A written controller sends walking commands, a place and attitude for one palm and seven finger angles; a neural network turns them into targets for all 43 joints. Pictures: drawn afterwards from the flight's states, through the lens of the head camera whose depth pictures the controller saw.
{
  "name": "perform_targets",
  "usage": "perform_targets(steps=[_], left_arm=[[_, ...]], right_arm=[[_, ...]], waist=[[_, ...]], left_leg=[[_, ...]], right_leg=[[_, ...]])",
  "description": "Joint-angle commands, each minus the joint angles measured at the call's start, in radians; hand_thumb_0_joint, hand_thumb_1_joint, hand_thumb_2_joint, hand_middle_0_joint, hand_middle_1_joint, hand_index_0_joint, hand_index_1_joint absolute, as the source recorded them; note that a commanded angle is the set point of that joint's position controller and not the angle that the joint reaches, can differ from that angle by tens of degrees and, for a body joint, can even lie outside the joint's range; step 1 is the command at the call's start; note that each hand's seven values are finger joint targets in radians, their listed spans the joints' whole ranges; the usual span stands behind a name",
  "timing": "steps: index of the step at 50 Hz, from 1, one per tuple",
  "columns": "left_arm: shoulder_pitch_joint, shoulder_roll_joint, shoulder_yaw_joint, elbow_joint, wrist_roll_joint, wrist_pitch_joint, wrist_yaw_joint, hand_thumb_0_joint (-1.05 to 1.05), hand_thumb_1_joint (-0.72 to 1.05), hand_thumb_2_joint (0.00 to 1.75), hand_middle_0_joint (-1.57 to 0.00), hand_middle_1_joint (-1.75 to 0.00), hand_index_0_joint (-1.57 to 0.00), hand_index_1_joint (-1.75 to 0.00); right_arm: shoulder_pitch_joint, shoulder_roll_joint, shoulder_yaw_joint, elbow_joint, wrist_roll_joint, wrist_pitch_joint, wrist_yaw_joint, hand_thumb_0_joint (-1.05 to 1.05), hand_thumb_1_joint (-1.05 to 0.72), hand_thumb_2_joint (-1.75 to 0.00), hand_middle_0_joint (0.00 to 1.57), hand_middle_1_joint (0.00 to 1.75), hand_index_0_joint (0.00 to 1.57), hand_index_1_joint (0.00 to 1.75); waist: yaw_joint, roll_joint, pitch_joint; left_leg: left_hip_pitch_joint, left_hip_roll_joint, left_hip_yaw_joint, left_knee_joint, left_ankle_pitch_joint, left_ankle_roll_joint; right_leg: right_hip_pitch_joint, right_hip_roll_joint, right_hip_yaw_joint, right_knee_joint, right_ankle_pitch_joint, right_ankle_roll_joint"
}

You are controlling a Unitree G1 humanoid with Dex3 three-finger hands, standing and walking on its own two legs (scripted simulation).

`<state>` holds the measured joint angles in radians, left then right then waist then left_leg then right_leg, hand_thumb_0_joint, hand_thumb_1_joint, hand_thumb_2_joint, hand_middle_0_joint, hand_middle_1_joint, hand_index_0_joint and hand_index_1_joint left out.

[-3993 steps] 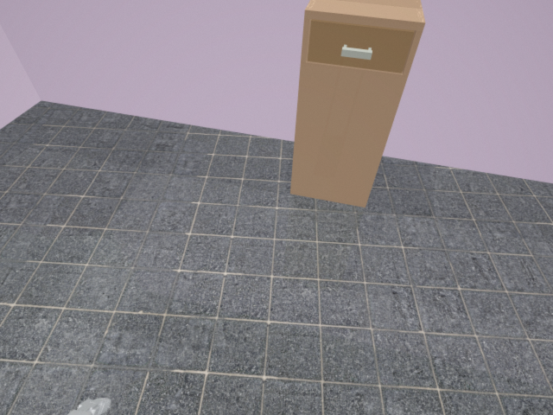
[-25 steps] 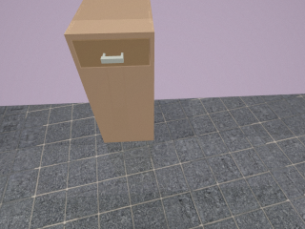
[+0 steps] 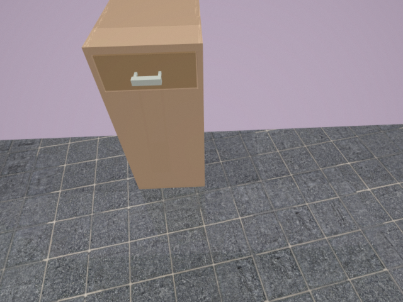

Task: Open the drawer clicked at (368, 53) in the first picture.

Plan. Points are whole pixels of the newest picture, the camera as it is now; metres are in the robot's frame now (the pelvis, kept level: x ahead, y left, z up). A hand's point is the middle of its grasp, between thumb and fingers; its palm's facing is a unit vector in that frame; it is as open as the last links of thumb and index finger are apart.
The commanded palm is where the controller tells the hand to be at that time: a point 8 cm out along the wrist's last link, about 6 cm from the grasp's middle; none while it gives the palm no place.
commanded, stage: look to check the result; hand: left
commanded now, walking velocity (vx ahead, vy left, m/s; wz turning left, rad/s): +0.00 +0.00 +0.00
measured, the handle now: (147, 77) +0.80 +0.24 +0.00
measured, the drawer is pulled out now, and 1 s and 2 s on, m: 0.00 0.00 0.00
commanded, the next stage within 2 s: take the last steps up to it in 0.08 s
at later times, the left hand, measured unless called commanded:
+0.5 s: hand out of the picture +0.05 +0.21 -0.19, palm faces +0.06 -0.98 -0.21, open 7.4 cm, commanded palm none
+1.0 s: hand (145, 263) +0.24 +0.17 -0.19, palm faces +0.13 -0.97 -0.22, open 7.2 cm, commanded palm none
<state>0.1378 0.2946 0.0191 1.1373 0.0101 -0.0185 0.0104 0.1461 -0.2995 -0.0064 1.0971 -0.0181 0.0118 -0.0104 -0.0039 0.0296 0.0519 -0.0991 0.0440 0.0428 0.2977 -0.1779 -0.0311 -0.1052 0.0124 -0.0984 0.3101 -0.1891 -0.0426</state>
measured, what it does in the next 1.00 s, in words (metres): walks ahead: right foot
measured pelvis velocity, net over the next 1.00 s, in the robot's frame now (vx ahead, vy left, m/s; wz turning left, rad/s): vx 0.21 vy -0.02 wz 0.11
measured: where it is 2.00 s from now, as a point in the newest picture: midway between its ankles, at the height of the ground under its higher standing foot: (212, 288)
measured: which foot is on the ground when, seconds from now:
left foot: down 0.00-0.82, up 0.84-1.00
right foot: down 0.00-0.54, up 0.56-0.80, down 0.82-1.00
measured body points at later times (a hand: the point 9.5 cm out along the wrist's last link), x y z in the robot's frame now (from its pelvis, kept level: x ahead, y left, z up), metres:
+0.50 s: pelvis +0.05 +0.01 -0.01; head +0.05 +0.02 +0.44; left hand +0.05 +0.26 -0.17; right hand +0.03 -0.23 -0.17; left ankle -0.01 +0.14 -0.75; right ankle -0.01 -0.09 -0.75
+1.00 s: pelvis +0.21 -0.02 -0.01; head +0.26 -0.02 +0.43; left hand +0.24 +0.22 -0.17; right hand +0.20 -0.25 -0.17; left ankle +0.17 +0.12 -0.69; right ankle +0.22 -0.10 -0.75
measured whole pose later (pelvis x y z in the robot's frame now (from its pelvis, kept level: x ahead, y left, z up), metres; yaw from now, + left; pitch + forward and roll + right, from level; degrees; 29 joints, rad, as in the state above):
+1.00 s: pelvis +0.21 -0.02 -0.01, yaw +6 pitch +1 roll +0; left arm 0.20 0.17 0.07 1.06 0.02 -0.05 0.03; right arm 0.31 -0.14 -0.05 1.09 -0.02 0.00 -0.02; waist -0.04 0.00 0.09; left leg -0.43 0.10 0.06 0.99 -0.44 0.01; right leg -0.25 -0.01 -0.15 0.52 -0.29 -0.06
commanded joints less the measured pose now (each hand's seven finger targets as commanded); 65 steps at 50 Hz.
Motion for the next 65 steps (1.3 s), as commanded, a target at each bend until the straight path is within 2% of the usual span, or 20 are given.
perform_targets(steps=[1, 10, 13, 18, 23, 25, 26, 28, 33, 38, 39, 40, 41, 42, 46, 54, 56, 57, 59, 65], left_arm=[[-0.024, 0.203, 0.033, -0.055, -0.001, -0.023, 0.014, 0.00, 0.90, 0.90, -0.20, -0.30, -0.20, -0.30], [-0.033, 0.210, 0.034, -0.060, -0.001, -0.023, 0.013, 0.00, 0.90, 0.90, -0.20, -0.30, -0.20, -0.30], [0.028, 0.097, 0.006, -0.032, -0.003, -0.004, 0.016, 0.00, 0.90, 0.90, -0.20, -0.30, -0.20, -0.30], [0.097, 0.139, 0.036, -0.026, 0.007, 0.013, 0.003, 0.00, 0.90, 0.90, -0.20, -0.30, -0.20, -0.30], [0.104, 0.107, 0.053, -0.048, 0.006, 0.002, -0.004, 0.00, 0.90, 0.90, -0.20, -0.30, -0.20, -0.30], [0.087, 0.041, 0.046, -0.059, 0.002, -0.003, -0.011, 0.00, 0.90, 0.90, -0.20, -0.30, -0.20, -0.30], [0.064, -0.005, 0.038, -0.075, 0.001, -0.008, -0.014, 0.00, 0.90, 0.90, -0.20, -0.30, -0.20, -0.30], [-0.046, -0.015, 0.033, -0.131, 0.005, -0.020, -0.011, 0.00, 0.90, 0.90, -0.20, -0.30, -0.20, -0.30], [-0.053, -0.071, 0.035, -0.153, 0.002, -0.019, -0.034, 0.00, 0.90, 0.90, -0.20, -0.30, -0.20, -0.30], [0.143, -0.071, 0.052, -0.100, 0.001, -0.015, -0.036, 0.00, 0.90, 0.90, -0.20, -0.30, -0.20, -0.30], [0.272, -0.030, 0.069, -0.064, 0.003, -0.022, -0.031, 0.00, 0.90, 0.90, -0.20, -0.30, -0.20, -0.30], [0.415, 0.069, 0.097, -0.028, 0.011, -0.033, -0.017, 0.00, 0.90, 0.90, -0.20, -0.30, -0.20, -0.30], [0.451, 0.122, 0.108, -0.017, 0.002, -0.033, -0.008, 0.00, 0.90, 0.90, -0.20, -0.30, -0.20, -0.30], [0.365, 0.087, 0.096, -0.042, -0.009, -0.024, 0.003, 0.00, 0.90, 0.90, -0.20, -0.30, -0.20, -0.30], [0.145, -0.036, 0.059, -0.098, 0.016, -0.037, 0.024, 0.00, 0.90, 0.90, -0.20, -0.30, -0.20, -0.30], [0.168, -0.029, 0.063, -0.070, 0.001, -0.041, 0.004, 0.00, 0.90, 0.90, -0.20, -0.30, -0.20, -0.30], [0.199, -0.100, 0.038, -0.079, -0.006, -0.035, 0.012, 0.00, 0.90, 0.90, -0.20, -0.30, -0.20, -0.30], [0.205, -0.114, 0.026, -0.081, -0.008, -0.030, 0.018, 0.00, 0.90, 0.90, -0.20, -0.30, -0.20, -0.30], [0.213, -0.104, 0.027, -0.071, -0.001, -0.011, 0.023, 0.00, 0.90, 0.90, -0.20, -0.30, -0.20, -0.30], [0.218, 0.027, 0.070, -0.127, 0.013, 0.020, 0.029, 0.00, 0.90, 0.90, -0.20, -0.30, -0.20, -0.30]], right_arm=[[0.004, -0.176, -0.032, -0.044, 0.004, -0.020, -0.008, 0.00, -0.90, -0.90, 0.20, 0.30, 0.20, 0.30], [-0.003, -0.184, -0.031, -0.048, 0.003, -0.020, -0.007, 0.00, -0.90, -0.90, 0.20, 0.30, 0.20, 0.30], [0.063, -0.054, -0.001, -0.016, -0.005, -0.001, -0.002, 0.00, -0.90, -0.90, 0.20, 0.30, 0.20, 0.30], [0.101, -0.024, -0.008, -0.018, -0.015, 0.005, 0.008, 0.00, -0.90, -0.90, 0.20, 0.30, 0.20, 0.30], [0.188, 0.015, -0.020, -0.014, -0.011, -0.014, 0.004, 0.00, -0.90, -0.90, 0.20, 0.30, 0.20, 0.30], [0.314, -0.002, -0.025, 0.033, -0.016, -0.030, 0.000, 0.00, -0.90, -0.90, 0.20, 0.30, 0.20, 0.30], [0.401, -0.048, -0.041, 0.067, -0.026, -0.038, -0.008, 0.00, -0.90, -0.90, 0.20, 0.30, 0.20, 0.30], [0.558, -0.037, -0.041, 0.107, -0.022, -0.045, -0.033, 0.00, -0.90, -0.90, 0.20, 0.30, 0.20, 0.30], [0.452, 0.006, -0.039, 0.072, -0.021, -0.070, -0.044, 0.00, -0.90, -0.90, 0.20, 0.30, 0.20, 0.30], [0.390, 0.011, -0.041, 0.068, -0.006, -0.064, -0.039, 0.00, -0.90, -0.90, 0.20, 0.30, 0.20, 0.30], [0.367, 0.017, -0.045, 0.057, 0.004, -0.064, -0.035, 0.00, -0.90, -0.90, 0.20, 0.30, 0.20, 0.30], [0.359, 0.072, -0.037, 0.032, 0.019, -0.069, -0.023, 0.00, -0.90, -0.90, 0.20, 0.30, 0.20, 0.30], [0.342, 0.115, -0.037, -0.003, 0.022, -0.068, -0.025, 0.00, -0.90, -0.90, 0.20, 0.30, 0.20, 0.30], [0.306, 0.089, -0.050, -0.012, 0.014, -0.052, -0.020, 0.00, -0.90, -0.90, 0.20, 0.30, 0.20, 0.30], [0.268, 0.177, -0.042, -0.016, -0.003, -0.025, -0.005, 0.00, -0.90, -0.90, 0.20, 0.30, 0.20, 0.30], [0.239, 0.141, -0.034, -0.042, -0.005, -0.047, 0.006, 0.00, -0.90, -0.90, 0.20, 0.30, 0.20, 0.30], [0.292, 0.027, -0.046, -0.029, -0.011, -0.062, -0.016, 0.00, -0.90, -0.90, 0.20, 0.30, 0.20, 0.30], [0.272, 0.005, -0.045, -0.037, -0.004, -0.053, -0.026, 0.00, -0.90, -0.90, 0.20, 0.30, 0.20, 0.30], [0.167, -0.003, -0.036, -0.052, -0.006, -0.040, -0.038, 0.00, -0.90, -0.90, 0.20, 0.30, 0.20, 0.30], [0.095, -0.057, -0.084, -0.114, 0.010, 0.018, -0.059, 0.00, -0.90, -0.90, 0.20, 0.30, 0.20, 0.30]], waist=[[-0.006, -0.026, -0.067], [-0.005, -0.018, -0.069], [-0.005, -0.023, -0.057], [0.017, -0.136, 0.057], [-0.021, -0.085, 0.111], [-0.059, 0.093, 0.116], [-0.086, 0.255, 0.099], [-0.127, 0.252, 0.113], [-0.062, 0.101, 0.071], [0.039, 0.095, -0.010], [0.099, 0.019, -0.065], [0.156, -0.209, -0.141], [0.139, -0.359, -0.152], [0.111, -0.184, -0.065], [-0.022, -0.110, 0.082], [-0.040, -0.070, -0.025], [-0.053, 0.165, -0.093], [-0.037, 0.205, -0.120], [-0.009, 0.189, -0.048], [-0.014, -0.021, -0.118]], left_leg=[[0.019, 0.093, -0.074, -0.024, 0.164, 0.042], [0.024, 0.094, -0.073, -0.027, 0.162, 0.039], [0.000, 0.072, -0.047, -0.004, 0.025, 0.023], [-0.187, 0.007, 0.012, 0.143, -0.210, 0.031], [-0.177, 0.036, 0.037, 0.203, -0.201, 0.044], [-0.036, 0.097, -0.090, 0.061, -0.043, 0.080], [0.071, 0.220, -0.290, 0.000, 0.035, 0.142], [0.248, 0.330, -0.417, -0.009, 0.457, 0.249], [0.126, 0.251, -0.215, -0.016, 0.373, 0.188], [-0.084, 0.158, -0.066, 0.145, 0.391, 0.133], [-0.179, 0.112, -0.029, 0.296, 0.337, 0.102], [-0.369, 0.017, 0.048, 0.562, 0.027, 0.058], [-0.473, -0.039, 0.022, 0.902, -0.411, 0.051], [-0.500, 0.023, -0.050, 0.997, -0.395, 0.061], [-0.356, 0.121, -0.059, 0.816, -0.290, 0.042], [-0.068, 0.021, 0.083, 0.195, 0.009, 0.016], [0.112, 0.214, -0.145, 0.149, 0.505, 0.106], [0.114, 0.325, -0.193, 0.139, 0.783, 0.185], [0.039, 0.278, -0.122, 0.137, 0.904, 0.175], [0.078, 0.166, 0.006, 0.311, 0.830, 0.074]], right_leg=[[0.028, -0.154, 0.134, -0.049, 0.249, -0.004], [0.038, -0.155, 0.138, -0.055, 0.251, -0.003], [0.022, -0.153, 0.133, -0.066, 0.019, 0.014], [-0.005, -0.209, 0.223, -0.138, -0.432, -0.041], [-0.081, -0.247, 0.197, -0.072, -0.378, -0.099], [-0.190, -0.122, 0.039, 0.174, -0.219, -0.038], [-0.331, -0.045, -0.054, 0.411, -0.184, -0.003], [-0.610, -0.051, 0.040, 0.713, -0.361, 0.003], [-0.500, -0.106, 0.040, 0.605, -0.208, 0.015], [-0.042, 0.002, -0.087, 0.307, -0.012, 0.001], [0.162, -0.024, -0.034, 0.250, 0.021, -0.017], [0.348, -0.245, 0.266, 0.134, -0.076, -0.091], [0.313, -0.469, 0.602, -0.035, -0.061, -0.176], [0.196, -0.461, 0.581, -0.072, -0.168, -0.196], [-0.245, -0.362, 0.254, -0.077, 0.058, -0.160], [-0.159, -0.199, 0.103, 0.060, 0.134, -0.092], [-0.255, -0.080, 0.020, 0.285, 0.103, 0.016], [-0.246, -0.063, 0.007, 0.346, -0.192, 0.049], [-0.192, -0.075, 0.034, 0.289, -0.261, 0.056], [-0.142, -0.126, 0.062, 0.255, 0.555, 0.034]])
